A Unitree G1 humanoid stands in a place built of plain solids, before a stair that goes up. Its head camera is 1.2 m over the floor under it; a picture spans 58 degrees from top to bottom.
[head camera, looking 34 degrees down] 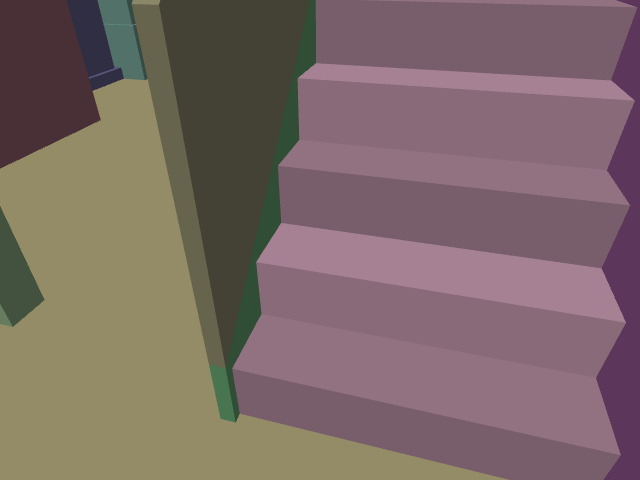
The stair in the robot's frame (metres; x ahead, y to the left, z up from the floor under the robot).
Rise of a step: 0.21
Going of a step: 0.23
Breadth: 0.99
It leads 15 degrees to the right of straight ahead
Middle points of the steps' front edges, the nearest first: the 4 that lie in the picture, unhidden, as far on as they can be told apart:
0.69 -0.23 0.21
0.91 -0.29 0.42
1.13 -0.35 0.63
1.35 -0.40 0.85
